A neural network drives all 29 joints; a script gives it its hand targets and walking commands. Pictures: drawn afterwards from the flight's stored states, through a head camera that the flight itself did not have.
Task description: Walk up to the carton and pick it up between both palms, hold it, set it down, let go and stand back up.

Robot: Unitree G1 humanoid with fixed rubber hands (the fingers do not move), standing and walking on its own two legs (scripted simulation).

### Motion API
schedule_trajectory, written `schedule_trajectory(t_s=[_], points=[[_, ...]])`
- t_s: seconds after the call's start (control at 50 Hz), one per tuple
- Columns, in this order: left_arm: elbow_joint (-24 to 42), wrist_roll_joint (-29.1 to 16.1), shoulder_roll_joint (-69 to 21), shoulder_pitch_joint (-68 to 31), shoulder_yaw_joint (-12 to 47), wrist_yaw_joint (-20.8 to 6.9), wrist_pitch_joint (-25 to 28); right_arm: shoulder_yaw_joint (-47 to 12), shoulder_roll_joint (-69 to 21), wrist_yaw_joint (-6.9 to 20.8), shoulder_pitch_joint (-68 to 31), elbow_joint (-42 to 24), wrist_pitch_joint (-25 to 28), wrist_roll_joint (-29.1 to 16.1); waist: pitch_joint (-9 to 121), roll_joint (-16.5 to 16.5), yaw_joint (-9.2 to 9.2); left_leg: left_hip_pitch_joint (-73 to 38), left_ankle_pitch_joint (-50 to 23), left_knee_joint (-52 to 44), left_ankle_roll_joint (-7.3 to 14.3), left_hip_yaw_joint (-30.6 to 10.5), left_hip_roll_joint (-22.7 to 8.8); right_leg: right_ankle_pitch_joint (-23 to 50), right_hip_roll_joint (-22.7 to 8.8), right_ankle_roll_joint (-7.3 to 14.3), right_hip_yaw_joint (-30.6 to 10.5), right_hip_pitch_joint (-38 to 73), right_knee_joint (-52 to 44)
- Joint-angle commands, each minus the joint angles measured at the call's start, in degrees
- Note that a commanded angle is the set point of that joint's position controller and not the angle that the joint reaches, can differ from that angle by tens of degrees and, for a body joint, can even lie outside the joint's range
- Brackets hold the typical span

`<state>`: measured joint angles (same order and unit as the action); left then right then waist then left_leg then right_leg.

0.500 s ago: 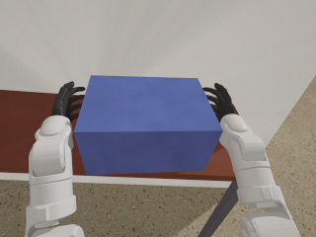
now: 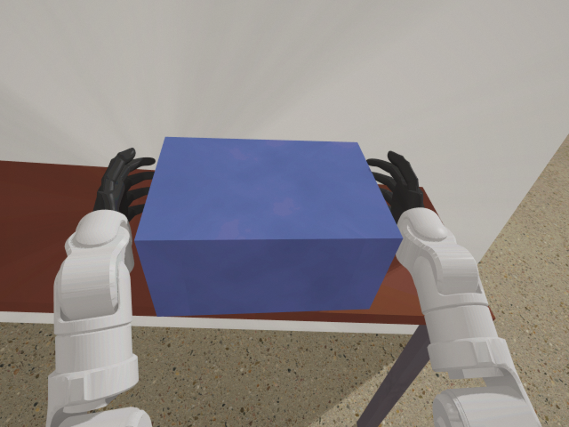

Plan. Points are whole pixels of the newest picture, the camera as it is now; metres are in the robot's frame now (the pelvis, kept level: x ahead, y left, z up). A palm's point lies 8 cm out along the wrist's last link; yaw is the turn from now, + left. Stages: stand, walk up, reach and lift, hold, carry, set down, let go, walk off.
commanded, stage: hold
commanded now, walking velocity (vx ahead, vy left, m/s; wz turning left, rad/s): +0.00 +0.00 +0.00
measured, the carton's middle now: (266, 221) +0.37 +0.01 +0.16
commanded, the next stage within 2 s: none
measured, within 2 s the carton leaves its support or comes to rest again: neither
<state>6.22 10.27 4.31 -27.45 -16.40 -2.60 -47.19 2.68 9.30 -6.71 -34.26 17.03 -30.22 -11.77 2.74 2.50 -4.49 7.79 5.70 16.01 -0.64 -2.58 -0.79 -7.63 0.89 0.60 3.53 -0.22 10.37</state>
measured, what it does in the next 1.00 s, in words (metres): stands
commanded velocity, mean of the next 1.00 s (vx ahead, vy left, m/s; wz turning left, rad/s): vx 0.00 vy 0.00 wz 0.00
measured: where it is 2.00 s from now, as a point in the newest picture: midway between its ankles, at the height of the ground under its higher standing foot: outside the picture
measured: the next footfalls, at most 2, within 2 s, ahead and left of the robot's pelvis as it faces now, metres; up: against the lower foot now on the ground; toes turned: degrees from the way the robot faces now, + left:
none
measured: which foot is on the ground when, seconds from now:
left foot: down 0.00-1.00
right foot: down 0.00-1.00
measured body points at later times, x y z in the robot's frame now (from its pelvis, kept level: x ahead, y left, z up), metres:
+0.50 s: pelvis +0.00 +0.00 +0.00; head -0.03 +0.02 +0.45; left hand +0.36 +0.20 +0.19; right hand +0.37 -0.18 +0.19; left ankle +0.04 +0.12 -0.75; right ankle -0.02 -0.11 -0.75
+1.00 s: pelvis +0.00 +0.00 +0.00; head -0.04 +0.02 +0.45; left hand +0.35 +0.20 +0.19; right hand +0.37 -0.18 +0.20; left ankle +0.04 +0.12 -0.75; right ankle -0.02 -0.11 -0.75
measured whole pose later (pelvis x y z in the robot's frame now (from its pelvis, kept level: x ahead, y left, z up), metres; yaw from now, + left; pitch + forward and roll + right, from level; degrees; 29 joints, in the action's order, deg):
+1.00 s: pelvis +0.00 +0.00 +0.00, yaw +0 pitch -3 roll -1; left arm 5.9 10.1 4.8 -28.3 -16.3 -2.5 -47.6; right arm 2.9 9.2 -6.8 -34.9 17.6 -30.2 -11.9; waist 2.2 2.6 -4.2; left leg 7.4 5.5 16.0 -0.9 -2.7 -1.1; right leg -7.5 1.2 0.9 3.7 0.1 10.4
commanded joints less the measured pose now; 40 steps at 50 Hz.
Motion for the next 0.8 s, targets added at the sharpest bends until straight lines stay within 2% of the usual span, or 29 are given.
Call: schedule_trajectory(t_s=[0.0,0.02,0.06,0.1,0.26,0.34,0.4,0.52,0.58,0.62,0.72,0.74,0.78], points=[[16.2,-9.7,-19.5,-42.5,27.8,-7.3,4.6,-17.8,-21.5,4.2,-41.3,-20.0,4.4,-5.6,27.1,-5.6,-0.37,-17.3,-16.9,1.5,-0.2,1.7,2.6,17.3,2.1,-1.6,1.1,1.0,0.0],[15.5,-9.8,-19.4,-41.9,27.7,-7.3,4.5,-18.2,-21.0,4.2,-41.6,-20.5,4.4,-5.5,26.6,-5.3,0.12,-17.4,-17.5,1.5,-0.3,1.6,2.6,17.7,2.1,-1.6,1.3,0.7,-0.2],[15.7,-9.8,-19.4,-41.4,28.0,-7.3,4.4,-18.0,-20.4,4.0,-40.7,-19.9,4.5,-5.6,25.8,-6.2,-0.44,-17.5,-18.2,1.8,-0.7,1.7,2.7,18.4,2.1,-1.6,1.3,0.7,-0.3],[13.7,-9.5,-19.0,-41.4,26.8,-7.6,4.1,-17.6,-20.3,4.2,-41.6,-19.2,4.3,-5.3,24.2,-4.9,-0.27,-16.4,-14.7,1.2,-0.5,1.8,2.6,15.0,1.9,-1.8,1.5,0.2,-0.6],[16.0,-10.3,-19.7,-42.8,28.2,-7.0,4.4,-17.4,-20.2,4.5,-43.0,-21.0,4.7,-5.1,27.1,-5.2,-0.71,-17.8,-15.4,1.6,-0.3,1.9,2.5,15.0,2.2,-1.6,1.5,-0.2,-0.7],[14.1,-9.9,-18.9,-41.9,27.7,-7.2,3.9,-16.7,-20.3,4.5,-41.5,-18.8,4.2,-4.9,24.2,-5.7,-0.61,-16.4,-13.4,0.8,-0.2,2.1,2.4,13.7,1.8,-1.7,1.4,-0.4,-1.0],[15.1,-10.4,-19.7,-41.3,27.9,-7.4,4.0,-17.7,-20.9,4.2,-42.0,-21.3,4.4,-5.2,27.3,-4.5,-0.65,-16.8,-15.4,1.4,0.1,2.0,2.7,17.0,1.9,-1.9,1.1,1.6,-0.4],[14.8,-9.6,-18.9,-39.9,26.6,-7.9,4.0,-18.9,-21.4,3.5,-40.4,-21.5,3.8,-5.8,26.2,-4.0,0.12,-15.9,-17.5,1.2,0.5,1.7,2.9,21.0,1.6,-2.5,0.9,3.5,0.2],[14.1,-9.6,-18.7,-40.8,26.6,-8.2,3.8,-18.3,-20.9,3.7,-41.6,-20.9,3.9,-5.4,24.8,-3.8,0.22,-14.9,-15.5,0.9,0.3,1.9,2.9,18.4,1.6,-2.1,1.1,2.5,-0.1],[14.0,-9.7,-18.5,-41.7,26.9,-7.9,3.8,-17.8,-21.1,3.9,-41.1,-19.4,3.9,-5.5,23.8,-4.8,-0.18,-14.9,-13.2,0.5,0.2,2.2,2.7,15.8,1.6,-2.0,1.2,1.6,-0.4],[14.7,-10.1,-19.4,-43.1,27.9,-7.3,4.2,-17.2,-20.7,4.3,-42.4,-19.1,4.3,-5.3,24.7,-5.2,-0.77,-16.1,-12.7,0.7,-0.1,2.4,2.5,13.8,2.0,-1.6,1.5,-0.2,-0.6],[14.4,-10.1,-19.5,-43.3,27.7,-7.3,4.2,-17.2,-20.8,4.3,-43.4,-19.8,4.4,-5.1,24.8,-5.5,-0.13,-15.8,-12.6,0.7,0.0,2.3,2.6,13.6,1.9,-1.6,1.6,-0.3,-0.6],[12.8,-9.7,-19.2,-42.4,27.1,-7.3,4.2,-17.2,-20.9,4.3,-43.1,-18.9,4.4,-4.7,24.4,-4.7,-0.13,-15.7,-12.7,0.8,0.2,2.4,2.6,13.9,1.8,-1.9,1.3,0.2,-0.6]])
